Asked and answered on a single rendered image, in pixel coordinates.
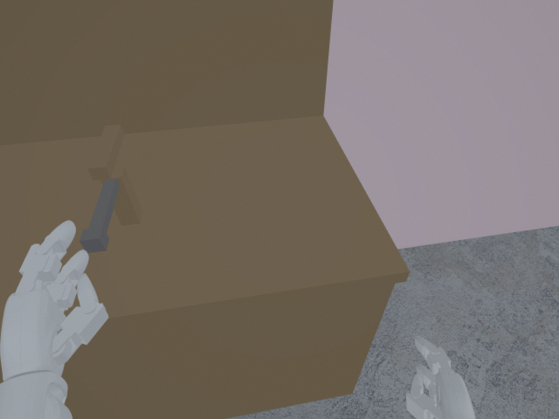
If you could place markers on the right robot hand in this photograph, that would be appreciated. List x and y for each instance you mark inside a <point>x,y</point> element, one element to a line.
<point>449,398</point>

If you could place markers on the left robot hand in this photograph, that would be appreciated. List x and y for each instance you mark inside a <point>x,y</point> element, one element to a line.
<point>34,314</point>

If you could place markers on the robot left forearm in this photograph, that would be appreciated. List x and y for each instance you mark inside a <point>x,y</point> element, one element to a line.
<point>37,394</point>

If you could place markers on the tap lever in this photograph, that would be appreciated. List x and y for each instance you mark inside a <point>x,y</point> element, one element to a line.
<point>95,238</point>

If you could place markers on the counter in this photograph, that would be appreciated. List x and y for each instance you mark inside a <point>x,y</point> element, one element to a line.
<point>246,268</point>

